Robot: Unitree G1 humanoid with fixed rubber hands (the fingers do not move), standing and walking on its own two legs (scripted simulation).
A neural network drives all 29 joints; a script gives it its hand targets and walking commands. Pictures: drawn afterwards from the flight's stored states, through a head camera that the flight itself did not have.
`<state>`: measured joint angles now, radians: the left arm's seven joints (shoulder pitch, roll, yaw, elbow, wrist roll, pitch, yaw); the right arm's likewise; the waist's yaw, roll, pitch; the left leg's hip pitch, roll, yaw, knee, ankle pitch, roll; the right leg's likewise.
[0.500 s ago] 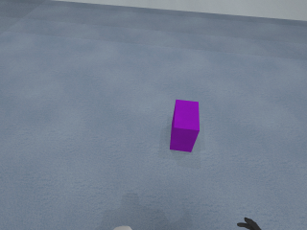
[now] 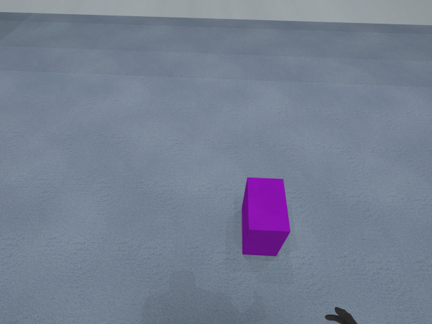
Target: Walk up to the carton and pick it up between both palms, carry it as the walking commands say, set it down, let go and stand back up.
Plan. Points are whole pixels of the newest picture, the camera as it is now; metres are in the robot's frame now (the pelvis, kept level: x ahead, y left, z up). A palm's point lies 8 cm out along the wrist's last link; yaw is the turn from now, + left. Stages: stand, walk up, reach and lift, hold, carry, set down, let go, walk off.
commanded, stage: walk up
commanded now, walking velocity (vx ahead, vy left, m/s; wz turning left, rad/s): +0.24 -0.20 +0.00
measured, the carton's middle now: (262, 217) +0.62 -0.18 -0.62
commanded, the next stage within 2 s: none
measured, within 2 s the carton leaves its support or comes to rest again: neither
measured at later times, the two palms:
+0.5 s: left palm (140, 283) +0.22 +0.19 -0.14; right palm (388, 315) +0.18 -0.33 -0.14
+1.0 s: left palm (164, 320) +0.15 +0.12 -0.12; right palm out of the picture +0.15 -0.36 -0.13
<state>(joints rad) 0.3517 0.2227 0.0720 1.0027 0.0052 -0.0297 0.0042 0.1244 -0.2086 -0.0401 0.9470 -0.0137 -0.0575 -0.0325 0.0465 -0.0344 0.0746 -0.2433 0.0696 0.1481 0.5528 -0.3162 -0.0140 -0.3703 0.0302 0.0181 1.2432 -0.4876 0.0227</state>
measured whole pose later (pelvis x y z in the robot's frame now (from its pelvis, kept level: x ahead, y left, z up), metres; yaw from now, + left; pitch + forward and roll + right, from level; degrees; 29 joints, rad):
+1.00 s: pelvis +0.10 -0.11 +0.01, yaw -3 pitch +0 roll +0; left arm 0.25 0.17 0.00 1.01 0.01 0.00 0.03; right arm 0.21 -0.22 -0.03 1.01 0.00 0.03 -0.01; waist 0.00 0.02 -0.02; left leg -0.27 0.05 0.11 0.50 -0.27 -0.01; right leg -0.07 -0.02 -0.04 0.40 -0.34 0.01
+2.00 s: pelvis +0.22 -0.16 +0.01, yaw -2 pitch +0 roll -1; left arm 0.48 0.10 0.02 1.14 0.02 -0.06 0.04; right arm 0.07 -0.19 -0.03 1.00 0.00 -0.02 0.00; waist 0.09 0.05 0.06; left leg -0.37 0.04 0.08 0.56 -0.21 -0.02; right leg 0.01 0.00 -0.11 0.37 -0.36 -0.01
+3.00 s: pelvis +0.18 -0.13 +0.01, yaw -1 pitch -2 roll +0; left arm 0.31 0.15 0.01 1.14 0.01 0.00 0.03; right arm 0.25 -0.15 -0.01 1.11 0.00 -0.01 -0.03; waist 0.01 -0.02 0.04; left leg -0.16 -0.03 0.10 0.38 -0.19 0.06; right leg -0.09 -0.07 -0.07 0.38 -0.25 0.04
